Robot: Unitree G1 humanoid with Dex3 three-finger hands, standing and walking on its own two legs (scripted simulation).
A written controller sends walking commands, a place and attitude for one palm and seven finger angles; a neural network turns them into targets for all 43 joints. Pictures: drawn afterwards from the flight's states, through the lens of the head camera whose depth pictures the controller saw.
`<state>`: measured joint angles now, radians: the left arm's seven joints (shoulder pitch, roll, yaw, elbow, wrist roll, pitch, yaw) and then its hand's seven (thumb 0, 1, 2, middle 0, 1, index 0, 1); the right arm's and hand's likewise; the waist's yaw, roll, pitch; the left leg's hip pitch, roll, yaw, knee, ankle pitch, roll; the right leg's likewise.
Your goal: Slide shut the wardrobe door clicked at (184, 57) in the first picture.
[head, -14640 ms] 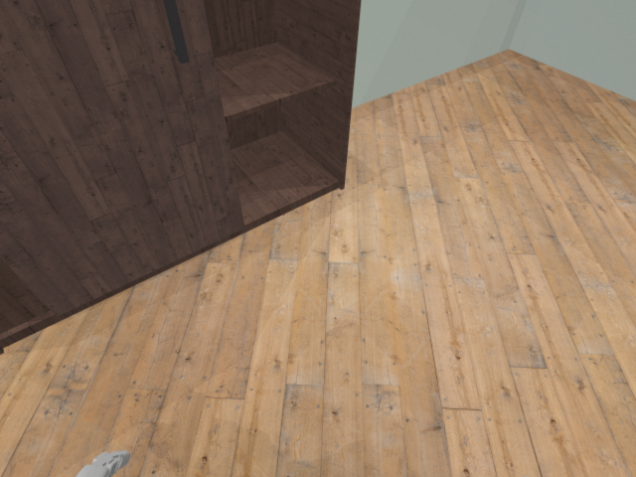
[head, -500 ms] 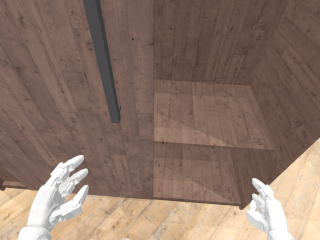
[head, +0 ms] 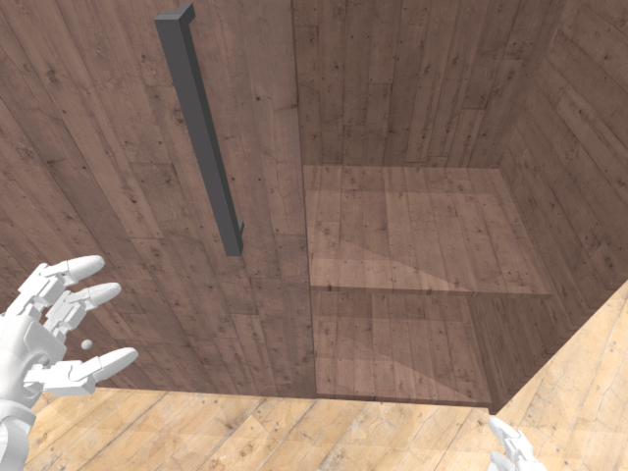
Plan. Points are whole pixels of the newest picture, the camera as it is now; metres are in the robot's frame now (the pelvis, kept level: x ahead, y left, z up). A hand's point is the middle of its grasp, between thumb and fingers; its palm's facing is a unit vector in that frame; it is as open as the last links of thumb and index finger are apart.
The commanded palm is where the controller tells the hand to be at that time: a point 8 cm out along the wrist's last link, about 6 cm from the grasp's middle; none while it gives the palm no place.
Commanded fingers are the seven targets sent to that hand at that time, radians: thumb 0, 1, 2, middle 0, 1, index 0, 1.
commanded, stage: raise the hand with hooked fingers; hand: left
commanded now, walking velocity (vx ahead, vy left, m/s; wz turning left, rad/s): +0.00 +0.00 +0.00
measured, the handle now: (215, 153) +0.44 +0.14 +0.21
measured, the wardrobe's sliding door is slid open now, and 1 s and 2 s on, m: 0.52 0.52 0.52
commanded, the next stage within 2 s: move the hooked fingers beside the handle in 1.20 s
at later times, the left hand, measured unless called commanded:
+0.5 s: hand out of the picture +0.24 +0.33 +0.18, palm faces +0.08 -0.99 -0.12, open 13.8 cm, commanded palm +0.20 +0.37 +0.20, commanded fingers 0.00 -0.50 0.30 -0.30 -1.20 -0.30 -1.20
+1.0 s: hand out of the picture +0.25 +0.31 +0.22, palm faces +0.06 -0.99 -0.13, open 13.9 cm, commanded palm +0.21 +0.36 +0.23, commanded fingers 0.00 -0.50 0.30 -0.30 -1.20 -0.30 -1.20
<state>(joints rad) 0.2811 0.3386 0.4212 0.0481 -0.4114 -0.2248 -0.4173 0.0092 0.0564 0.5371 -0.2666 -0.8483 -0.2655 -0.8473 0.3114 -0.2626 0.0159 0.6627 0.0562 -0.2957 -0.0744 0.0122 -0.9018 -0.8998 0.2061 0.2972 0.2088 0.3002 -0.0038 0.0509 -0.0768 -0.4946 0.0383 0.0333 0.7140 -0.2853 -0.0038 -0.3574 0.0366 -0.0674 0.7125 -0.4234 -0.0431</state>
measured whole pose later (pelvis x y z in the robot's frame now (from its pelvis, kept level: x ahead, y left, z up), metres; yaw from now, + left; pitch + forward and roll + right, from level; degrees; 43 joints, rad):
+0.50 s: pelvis -0.02 +0.06 +0.02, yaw +2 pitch -2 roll -2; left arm -0.02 0.46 0.40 0.02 -0.33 0.10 -0.41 0.00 -0.46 0.32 -0.30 -1.18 -0.30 -1.18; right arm 0.18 -0.24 0.10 0.62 0.07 -0.29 -0.09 0.01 -0.90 -0.90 0.21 0.30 0.21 0.30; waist 0.06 0.05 0.00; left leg -0.31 -0.04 0.04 0.53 -0.18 0.08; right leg -0.14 -0.03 -0.07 0.49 -0.30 0.02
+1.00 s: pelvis -0.02 +0.03 +0.02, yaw +2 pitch -4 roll -1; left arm -0.08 0.50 0.48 0.06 -0.35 0.14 -0.46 -0.01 -0.50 0.30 -0.31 -1.20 -0.31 -1.20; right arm 0.23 -0.29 0.08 0.65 0.08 -0.25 -0.08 0.01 -0.90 -0.90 0.20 0.30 0.21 0.30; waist 0.03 0.06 -0.01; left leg -0.26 -0.01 0.02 0.48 -0.16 0.04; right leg -0.10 0.01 -0.08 0.45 -0.28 -0.02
